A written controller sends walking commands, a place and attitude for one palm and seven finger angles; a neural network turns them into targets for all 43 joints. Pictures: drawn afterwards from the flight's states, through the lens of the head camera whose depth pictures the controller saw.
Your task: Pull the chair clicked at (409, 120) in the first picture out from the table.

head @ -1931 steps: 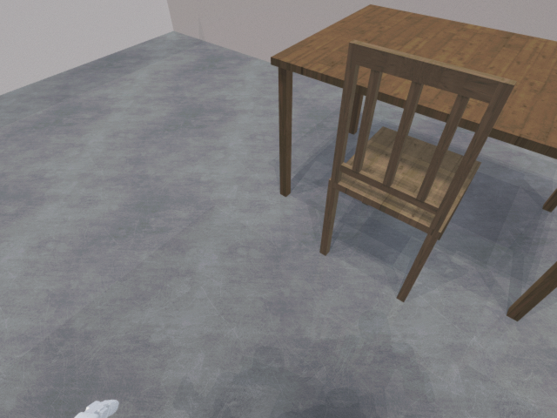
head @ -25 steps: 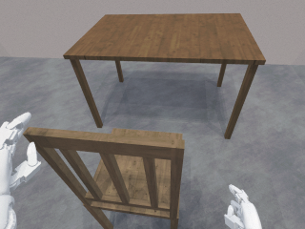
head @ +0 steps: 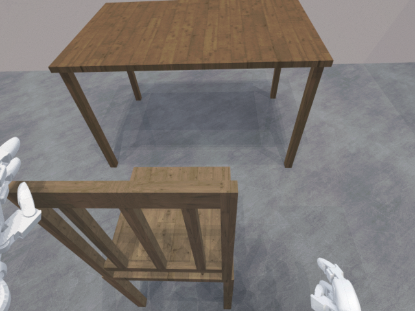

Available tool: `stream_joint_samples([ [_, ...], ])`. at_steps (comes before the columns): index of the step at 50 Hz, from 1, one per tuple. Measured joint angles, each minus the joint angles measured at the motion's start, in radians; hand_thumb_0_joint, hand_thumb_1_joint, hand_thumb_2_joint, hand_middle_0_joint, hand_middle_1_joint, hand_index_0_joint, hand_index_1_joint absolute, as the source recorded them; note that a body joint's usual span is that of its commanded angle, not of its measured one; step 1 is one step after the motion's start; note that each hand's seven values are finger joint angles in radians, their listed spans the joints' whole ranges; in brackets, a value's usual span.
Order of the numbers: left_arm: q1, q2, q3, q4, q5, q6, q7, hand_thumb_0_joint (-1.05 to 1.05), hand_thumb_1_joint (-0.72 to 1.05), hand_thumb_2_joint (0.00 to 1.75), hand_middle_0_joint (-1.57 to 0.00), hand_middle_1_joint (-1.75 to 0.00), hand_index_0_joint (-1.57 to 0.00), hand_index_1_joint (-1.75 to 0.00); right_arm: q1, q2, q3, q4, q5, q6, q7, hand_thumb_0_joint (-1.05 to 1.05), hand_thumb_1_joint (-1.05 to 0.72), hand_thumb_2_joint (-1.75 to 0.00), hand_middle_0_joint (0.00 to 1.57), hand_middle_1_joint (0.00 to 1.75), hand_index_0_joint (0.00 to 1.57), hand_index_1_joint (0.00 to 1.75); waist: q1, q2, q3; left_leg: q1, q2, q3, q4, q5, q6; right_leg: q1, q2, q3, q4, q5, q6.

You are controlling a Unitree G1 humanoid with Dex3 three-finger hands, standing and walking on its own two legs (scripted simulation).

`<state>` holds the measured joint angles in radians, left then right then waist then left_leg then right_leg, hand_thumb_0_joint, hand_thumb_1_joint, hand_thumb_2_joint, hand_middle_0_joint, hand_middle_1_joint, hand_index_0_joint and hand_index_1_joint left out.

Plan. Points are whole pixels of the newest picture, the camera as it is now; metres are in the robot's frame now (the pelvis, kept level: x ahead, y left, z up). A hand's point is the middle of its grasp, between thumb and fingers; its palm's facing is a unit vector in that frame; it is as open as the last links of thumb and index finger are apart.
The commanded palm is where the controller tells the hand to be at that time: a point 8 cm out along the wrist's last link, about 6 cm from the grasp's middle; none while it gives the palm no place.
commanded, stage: step back with the hand held close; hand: left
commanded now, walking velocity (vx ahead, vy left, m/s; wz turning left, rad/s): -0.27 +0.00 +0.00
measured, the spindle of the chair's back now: (148, 240) +0.27 +0.18 -0.08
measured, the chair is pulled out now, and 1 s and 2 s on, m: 0.59 0.59 0.59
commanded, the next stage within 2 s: stop stepping back and stand still in 1.26 s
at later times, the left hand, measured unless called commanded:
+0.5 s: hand out of the picture +0.11 +0.28 +0.15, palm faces +0.43 -0.78 -0.46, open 7.4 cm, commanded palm +0.06 +0.32 +0.18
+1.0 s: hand out of the picture +0.06 +0.29 +0.17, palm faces +0.47 -0.74 -0.48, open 7.4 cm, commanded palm -0.02 +0.33 +0.18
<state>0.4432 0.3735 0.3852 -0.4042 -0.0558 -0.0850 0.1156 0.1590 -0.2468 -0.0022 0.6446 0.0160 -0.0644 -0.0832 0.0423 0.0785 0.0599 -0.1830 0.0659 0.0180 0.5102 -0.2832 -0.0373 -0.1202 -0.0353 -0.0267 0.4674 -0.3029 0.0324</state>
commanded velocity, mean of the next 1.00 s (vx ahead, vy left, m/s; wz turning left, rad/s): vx -0.32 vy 0.00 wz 0.00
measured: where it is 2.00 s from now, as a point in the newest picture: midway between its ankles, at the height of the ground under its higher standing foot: outside the picture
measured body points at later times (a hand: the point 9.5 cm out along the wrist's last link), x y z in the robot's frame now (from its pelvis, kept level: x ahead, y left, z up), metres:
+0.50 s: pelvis -0.08 +0.02 -0.01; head -0.07 +0.01 +0.44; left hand +0.08 +0.32 +0.18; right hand +0.11 -0.22 -0.09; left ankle -0.01 +0.14 -0.73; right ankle -0.03 -0.14 -0.74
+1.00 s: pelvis -0.14 +0.02 -0.02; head -0.12 +0.04 +0.43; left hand +0.03 +0.33 +0.19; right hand +0.05 -0.21 -0.10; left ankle -0.01 +0.14 -0.74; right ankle -0.09 -0.13 -0.72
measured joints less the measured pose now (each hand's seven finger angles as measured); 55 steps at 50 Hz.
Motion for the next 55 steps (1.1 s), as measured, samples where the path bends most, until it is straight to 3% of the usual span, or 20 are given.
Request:
stream_joint_samples([
  [7,0.126,0.023,-0.025,-0.089,0.009,-0.001,-0.003,0.02,0.9,0.9,-0.2,-0.3,-0.21,-0.3,-0.028,0.027,-0.007,-0.045,-0.002,0.039,0.002,0.02,-0.91,-0.9,0.2,0.3,0.2,0.3,-0.03,-0.026,0.01,-0.045,-0.026,0.041,-0.024,0.039,0.022,-0.08,-0.026,0.041,0.021,0.027,0.021],
  [14,0.15,0.073,0.011,-0.126,0.002,-0.022,0.016,0.02,0.89,0.89,-0.21,-0.3,-0.22,-0.3,-0.02,0.053,0.0,-0.038,0.003,0.036,-0.012,0.02,-0.91,-0.9,0.2,0.3,0.2,0.3,-0.015,-0.044,-0.008,-0.086,-0.032,0.034,-0.01,0.066,0.026,-0.124,-0.032,0.037,0.049,0.043,0.022],
  [18,0.124,0.053,0.021,-0.092,0.002,-0.026,0.03,0.01,0.89,0.89,-0.21,-0.3,-0.22,-0.3,-0.016,0.049,0.005,-0.031,0.003,0.023,-0.015,0.02,-0.91,-0.9,0.2,0.3,0.2,0.3,-0.007,-0.032,-0.019,-0.112,-0.023,0.021,0.004,0.083,0.023,-0.137,-0.023,0.026,0.044,0.067,0.019],
  [25,0.108,0.003,-0.027,-0.082,0.012,-0.024,0.045,0.01,0.89,0.9,-0.21,-0.31,-0.21,-0.3,0.01,0.016,0.005,-0.027,-0.002,-0.006,-0.02,0.02,-0.91,-0.9,0.2,0.3,0.2,0.3,-0.004,-0.035,-0.035,-0.179,-0.021,0.008,0.072,0.036,0.037,-0.175,-0.019,0.018,0.052,0.097,0.017],
  [29,0.097,0.02,-0.024,-0.106,0.021,-0.037,0.052,0.02,0.89,0.9,-0.21,-0.31,-0.21,-0.3,0.028,0.014,0.006,-0.029,-0.003,-0.025,-0.03,0.02,-0.91,-0.9,0.2,0.3,0.2,0.3,-0.015,-0.049,-0.025,-0.195,-0.022,0.002,0.065,0.108,0.045,-0.198,-0.017,0.015,0.083,0.053,0.013],
  [32,0.083,0.056,0.01,-0.118,0.029,-0.06,0.055,0.02,0.89,0.89,-0.21,-0.31,-0.22,-0.3,0.044,0.031,0.007,-0.04,0.004,-0.044,-0.031,0.02,-0.91,-0.9,0.2,0.3,0.2,0.3,-0.036,-0.057,-0.016,-0.212,-0.027,-0.019,0.071,0.117,0.048,-0.206,-0.002,0.017,0.128,-0.007,0.0],
  [34,0.084,0.082,0.04,-0.13,0.031,-0.079,0.054,0.02,0.89,0.89,-0.21,-0.31,-0.22,-0.3,0.056,0.043,0.01,-0.046,0.005,-0.057,-0.025,0.02,-0.91,-0.9,0.2,0.3,0.2,0.3,-0.042,-0.067,-0.018,-0.231,-0.031,-0.023,0.084,0.121,0.047,-0.194,0.006,0.022,0.126,0.017,-0.005],
  [37,0.096,0.087,0.066,-0.135,0.029,-0.108,0.051,0.02,0.89,0.89,-0.21,-0.31,-0.21,-0.3,0.048,0.046,0.01,-0.034,-0.001,-0.069,-0.014,0.02,-0.9,-0.9,0.2,0.3,0.2,0.3,-0.036,-0.055,-0.006,-0.25,-0.022,-0.028,0.113,0.102,0.042,-0.202,0.015,0.021,0.125,0.074,0.009],
  [41,0.112,0.062,0.055,-0.134,0.027,-0.123,0.05,0.01,0.89,0.9,-0.21,-0.31,-0.21,-0.3,0.043,0.039,0.007,-0.009,-0.014,-0.076,-0.005,0.02,-0.9,-0.9,0.2,0.3,0.2,0.3,-0.015,-0.052,-0.014,-0.282,-0.029,-0.022,0.148,-0.041,0.041,-0.224,0.01,0.029,0.113,0.078,-0.005],
  [43,0.108,0.052,0.042,-0.139,0.028,-0.123,0.054,0.01,0.89,0.9,-0.21,-0.31,-0.21,-0.3,0.035,0.031,0.004,0.002,-0.019,-0.078,-0.004,0.02,-0.9,-0.9,0.2,0.3,0.2,0.3,-0.008,-0.055,-0.01,-0.292,-0.037,-0.02,0.152,-0.053,0.04,-0.238,0.005,0.037,0.117,0.093,0.004],
  [47,0.073,0.054,0.031,-0.139,0.031,-0.119,0.056,0.01,0.89,0.9,-0.21,-0.31,-0.21,-0.3,0.015,0.025,-0.001,0.017,-0.022,-0.079,-0.011,0.02,-0.9,-0.9,0.2,0.3,0.2,0.3,-0.012,-0.062,0.008,-0.293,-0.036,-0.014,0.119,0.092,0.048,-0.263,0.005,0.041,0.158,0.064,0.012],
  [51,0.034,0.081,0.055,-0.134,0.038,-0.131,0.049,0.02,0.89,0.9,-0.21,-0.31,-0.22,-0.3,0.009,0.055,-0.009,0.004,-0.016,-0.098,-0.015,0.02,-0.9,-0.9,0.2,0.3,0.2,0.3,-0.046,-0.051,0.015,-0.314,-0.013,-0.036,0.103,0.186,0.056,-0.274,0.048,0.029,0.34,-0.09,-0.009],
  [55,0.072,0.116,0.101,-0.159,0.017,-0.163,0.04,0.02,0.89,0.9,-0.21,-0.31,-0.21,-0.3,0.016,0.084,-0.006,-0.012,-0.016,-0.116,0.006,0.02,-0.9,-0.9,0.2,0.3,0.2,0.3,-0.034,-0.076,-0.012,-0.351,0.003,-0.013,0.075,0.216,0.041,-0.17,0.051,-0.006,0.246,-0.138,-0.043],
])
